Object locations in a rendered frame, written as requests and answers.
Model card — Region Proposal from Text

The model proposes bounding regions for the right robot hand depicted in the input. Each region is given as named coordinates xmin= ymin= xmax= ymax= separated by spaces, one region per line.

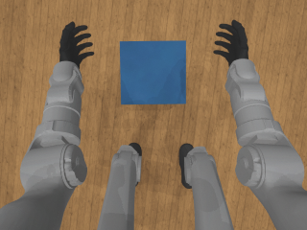
xmin=213 ymin=19 xmax=248 ymax=67

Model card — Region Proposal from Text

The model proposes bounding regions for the robot left thigh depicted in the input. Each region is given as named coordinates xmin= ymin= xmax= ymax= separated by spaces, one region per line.
xmin=97 ymin=150 xmax=142 ymax=230

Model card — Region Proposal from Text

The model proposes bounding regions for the left robot shin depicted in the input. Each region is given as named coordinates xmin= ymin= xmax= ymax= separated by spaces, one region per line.
xmin=110 ymin=145 xmax=137 ymax=167

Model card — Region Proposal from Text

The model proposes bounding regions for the right robot forearm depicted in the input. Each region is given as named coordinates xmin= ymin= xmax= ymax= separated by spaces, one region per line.
xmin=224 ymin=58 xmax=305 ymax=180

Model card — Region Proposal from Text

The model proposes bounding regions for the left robot hand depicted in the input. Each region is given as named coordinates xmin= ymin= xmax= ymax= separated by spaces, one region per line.
xmin=59 ymin=21 xmax=94 ymax=69

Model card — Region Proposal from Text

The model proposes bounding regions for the right robot upper arm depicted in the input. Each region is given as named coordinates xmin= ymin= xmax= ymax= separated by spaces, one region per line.
xmin=235 ymin=143 xmax=307 ymax=230

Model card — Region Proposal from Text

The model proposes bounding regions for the left robot upper arm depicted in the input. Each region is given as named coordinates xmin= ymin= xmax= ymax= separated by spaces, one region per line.
xmin=0 ymin=143 xmax=87 ymax=230

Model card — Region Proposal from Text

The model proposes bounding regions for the carton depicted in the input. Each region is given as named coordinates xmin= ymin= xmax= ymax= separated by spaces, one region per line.
xmin=119 ymin=40 xmax=186 ymax=104

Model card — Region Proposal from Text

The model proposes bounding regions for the left robot forearm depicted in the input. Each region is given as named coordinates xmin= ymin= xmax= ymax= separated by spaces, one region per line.
xmin=20 ymin=60 xmax=84 ymax=188

